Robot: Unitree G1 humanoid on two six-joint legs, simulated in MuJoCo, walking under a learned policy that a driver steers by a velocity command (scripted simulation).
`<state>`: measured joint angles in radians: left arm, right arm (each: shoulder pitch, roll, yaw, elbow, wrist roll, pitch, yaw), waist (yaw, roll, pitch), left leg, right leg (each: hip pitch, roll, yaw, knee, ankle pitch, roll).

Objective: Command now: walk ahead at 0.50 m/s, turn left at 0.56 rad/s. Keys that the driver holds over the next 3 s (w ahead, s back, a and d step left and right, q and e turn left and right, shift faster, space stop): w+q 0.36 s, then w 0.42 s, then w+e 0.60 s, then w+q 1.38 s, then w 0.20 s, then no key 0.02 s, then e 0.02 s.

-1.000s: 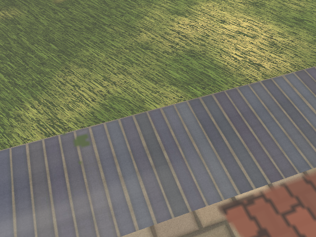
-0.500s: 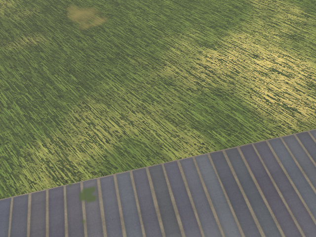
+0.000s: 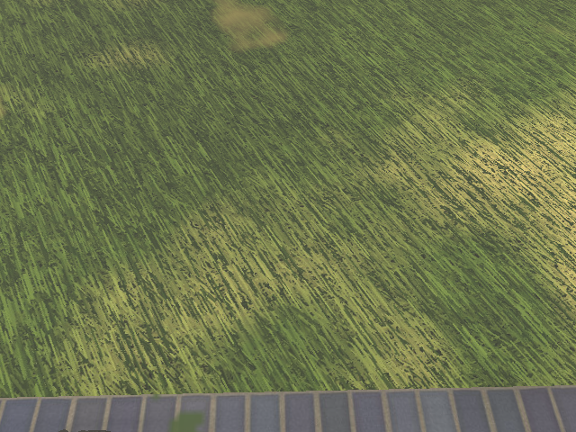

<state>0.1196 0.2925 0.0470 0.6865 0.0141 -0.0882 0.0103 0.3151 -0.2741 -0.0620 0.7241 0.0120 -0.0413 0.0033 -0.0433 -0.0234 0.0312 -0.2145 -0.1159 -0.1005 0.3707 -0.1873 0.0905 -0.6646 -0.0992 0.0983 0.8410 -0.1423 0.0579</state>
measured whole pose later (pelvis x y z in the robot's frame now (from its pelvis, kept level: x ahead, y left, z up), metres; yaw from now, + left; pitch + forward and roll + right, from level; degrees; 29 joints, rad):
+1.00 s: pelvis +0.48 +0.08 +0.00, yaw +15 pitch +1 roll +2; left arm 0.18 0.31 0.08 0.83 -0.02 -0.05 -0.02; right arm 0.36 -0.26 -0.08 0.78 0.00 -0.10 0.00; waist -0.03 -0.05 0.00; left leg -0.09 -0.05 0.11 0.32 -0.24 0.05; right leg -0.68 -0.08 0.14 0.84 0.08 0.00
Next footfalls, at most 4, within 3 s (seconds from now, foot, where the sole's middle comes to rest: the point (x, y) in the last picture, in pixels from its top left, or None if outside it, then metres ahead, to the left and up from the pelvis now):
0.18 right None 0.28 -0.15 -0.78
0.68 left None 0.45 0.17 -0.78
1.32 right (291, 298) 0.87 -0.04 -0.92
1.80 left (208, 225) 1.15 0.21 -0.92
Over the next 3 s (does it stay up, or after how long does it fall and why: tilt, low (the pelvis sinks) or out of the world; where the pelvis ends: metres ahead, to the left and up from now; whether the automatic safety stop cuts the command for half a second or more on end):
stays up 1.57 0.38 -0.14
